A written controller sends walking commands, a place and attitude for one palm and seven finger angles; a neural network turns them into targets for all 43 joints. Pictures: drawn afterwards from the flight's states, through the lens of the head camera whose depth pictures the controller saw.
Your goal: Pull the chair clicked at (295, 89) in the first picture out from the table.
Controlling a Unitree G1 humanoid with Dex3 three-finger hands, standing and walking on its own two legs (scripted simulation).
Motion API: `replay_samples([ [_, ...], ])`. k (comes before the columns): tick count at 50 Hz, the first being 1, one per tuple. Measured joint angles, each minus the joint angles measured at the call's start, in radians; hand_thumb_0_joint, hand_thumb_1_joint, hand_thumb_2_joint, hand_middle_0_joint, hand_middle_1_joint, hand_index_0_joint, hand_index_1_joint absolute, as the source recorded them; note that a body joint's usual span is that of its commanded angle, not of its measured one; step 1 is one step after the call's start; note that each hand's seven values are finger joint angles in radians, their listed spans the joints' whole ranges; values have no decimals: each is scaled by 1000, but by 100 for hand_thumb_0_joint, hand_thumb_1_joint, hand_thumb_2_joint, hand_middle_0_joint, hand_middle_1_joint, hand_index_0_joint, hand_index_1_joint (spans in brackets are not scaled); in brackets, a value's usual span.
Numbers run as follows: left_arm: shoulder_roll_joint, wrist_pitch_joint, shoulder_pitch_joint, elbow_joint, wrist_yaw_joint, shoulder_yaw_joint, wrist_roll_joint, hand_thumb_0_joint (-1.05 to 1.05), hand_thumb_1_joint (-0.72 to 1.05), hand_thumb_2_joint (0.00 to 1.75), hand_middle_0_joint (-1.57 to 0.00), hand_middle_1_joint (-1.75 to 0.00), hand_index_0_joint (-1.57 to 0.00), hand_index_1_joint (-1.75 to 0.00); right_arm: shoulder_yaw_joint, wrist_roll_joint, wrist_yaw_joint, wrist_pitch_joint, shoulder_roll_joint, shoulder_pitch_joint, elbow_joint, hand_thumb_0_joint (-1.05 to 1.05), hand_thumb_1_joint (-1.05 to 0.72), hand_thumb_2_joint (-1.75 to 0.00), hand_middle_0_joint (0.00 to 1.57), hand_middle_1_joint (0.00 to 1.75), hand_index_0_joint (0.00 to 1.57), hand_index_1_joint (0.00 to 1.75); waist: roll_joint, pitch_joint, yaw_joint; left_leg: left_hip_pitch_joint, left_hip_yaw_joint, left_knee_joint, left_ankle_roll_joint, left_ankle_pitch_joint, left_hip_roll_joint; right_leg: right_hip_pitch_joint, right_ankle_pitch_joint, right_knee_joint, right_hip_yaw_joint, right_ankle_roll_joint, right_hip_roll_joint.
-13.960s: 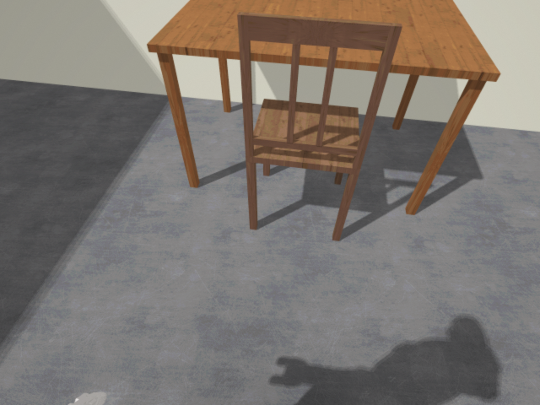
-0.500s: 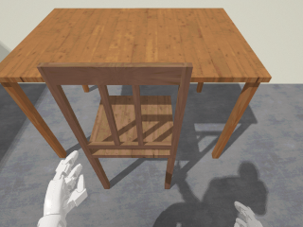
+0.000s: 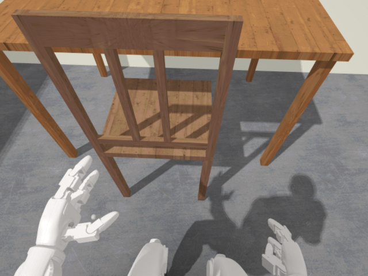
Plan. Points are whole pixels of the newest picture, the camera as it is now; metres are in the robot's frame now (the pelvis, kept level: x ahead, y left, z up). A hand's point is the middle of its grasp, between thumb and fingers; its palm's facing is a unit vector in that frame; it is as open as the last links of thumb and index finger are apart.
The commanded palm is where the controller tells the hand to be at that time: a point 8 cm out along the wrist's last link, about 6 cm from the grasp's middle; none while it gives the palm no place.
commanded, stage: raise the hand toward the chair's back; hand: left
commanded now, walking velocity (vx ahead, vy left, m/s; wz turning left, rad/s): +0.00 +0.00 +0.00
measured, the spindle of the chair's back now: (126, 102) +0.53 +0.19 +0.03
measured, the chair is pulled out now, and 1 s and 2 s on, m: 0.00 0.00 0.00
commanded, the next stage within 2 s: aim the fingers beside a spindle in 1.36 s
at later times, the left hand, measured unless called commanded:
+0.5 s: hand (72, 204) +0.24 +0.23 +0.06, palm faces +0.03 -1.00 -0.04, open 16.1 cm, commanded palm +0.22 +0.29 +0.06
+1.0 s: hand (61, 191) +0.26 +0.25 +0.07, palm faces +0.02 -1.00 -0.05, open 16.9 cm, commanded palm +0.24 +0.31 +0.07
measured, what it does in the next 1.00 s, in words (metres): shifts its weight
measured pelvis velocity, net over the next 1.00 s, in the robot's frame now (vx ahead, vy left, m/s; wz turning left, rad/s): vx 0.02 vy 0.05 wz -0.01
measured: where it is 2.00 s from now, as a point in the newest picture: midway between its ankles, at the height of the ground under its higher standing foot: outside the picture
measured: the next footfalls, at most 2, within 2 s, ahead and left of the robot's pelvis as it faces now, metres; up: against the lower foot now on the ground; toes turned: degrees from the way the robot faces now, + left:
none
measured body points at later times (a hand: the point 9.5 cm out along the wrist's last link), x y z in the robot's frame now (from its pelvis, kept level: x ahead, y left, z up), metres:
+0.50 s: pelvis +0.01 +0.04 +0.02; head +0.08 +0.05 +0.46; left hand +0.23 +0.28 +0.06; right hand +0.20 -0.20 -0.05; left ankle +0.07 +0.13 -0.64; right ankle +0.01 -0.07 -0.64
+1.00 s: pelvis +0.02 +0.05 +0.03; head +0.08 +0.06 +0.47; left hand +0.25 +0.31 +0.07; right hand +0.18 -0.20 -0.05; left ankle +0.07 +0.13 -0.64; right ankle +0.01 -0.07 -0.64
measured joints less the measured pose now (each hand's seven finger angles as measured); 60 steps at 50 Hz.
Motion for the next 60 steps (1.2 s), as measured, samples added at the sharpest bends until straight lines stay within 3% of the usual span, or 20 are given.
replay_samples([
  [4, -16, 20, 16, 2, 53, 25, 4, 1, 15, 57, -13, -18, -13, -18, -19, -1, -2, 7, 0, 43, 19, 2, -90, -89, 20, 30, 21, 30, -3, -2, -25, 37, 27, -47, 10, 11, 0, 25, 17, -40, 27, 11, -2],
  [10, -21, -55, 44, 2, 85, 27, 15, 0, 1, 51, -11, -16, -11, -16, -55, -5, 2, -4, -41, 70, 31, 2, -91, -89, 20, 30, 20, 30, -6, -5, -38, 54, 44, -76, 27, 16, -4, 40, 29, -72, 44, 26, -7],
  [17, -13, -73, 40, 1, 85, 6, 16, 0, -15, 44, -9, -13, -9, -13, -68, -5, 5, -14, -71, 41, 4, 2, -91, -89, 20, 30, 20, 30, -14, 2, -33, 52, 46, -71, 45, 11, -13, 47, 30, -81, 46, 42, -15],
  [30, 2, -25, 2, -19, 93, -8, 35, -1, -43, 33, -7, -9, -7, -9, -9, -11, 24, 13, -36, -10, -74, 1, -91, -89, 20, 30, 20, 30, -12, 1, -7, 80, 37, -85, 65, 15, -27, 92, 43, -120, 36, 62, -26],
  [44, 31, 10, -50, 6, 70, 28, 24, -1, -49, 30, -6, -8, -6, -8, 5, -8, 21, 25, -50, 35, -53, 1, -90, -89, 20, 30, 21, 30, -6, 15, -15, 110, 39, -113, 72, 23, -30, 126, 58, -156, 39, 70, -28],
  [60, 25, -14, -50, 35, 76, 34, 20, -1, -49, 30, -6, -8, -6, -8, -20, -7, 26, 17, -71, 56, -42, 1, -91, -89, 20, 30, 20, 30, -8, 16, -33, 120, 43, -130, 64, 28, -25, 128, 60, -164, 45, 62, -23],
])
